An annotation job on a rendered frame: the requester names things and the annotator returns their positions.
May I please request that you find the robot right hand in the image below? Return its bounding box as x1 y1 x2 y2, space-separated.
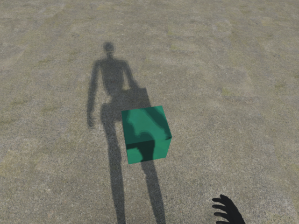
212 194 245 224

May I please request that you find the carton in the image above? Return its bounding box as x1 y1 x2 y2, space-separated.
121 105 172 164

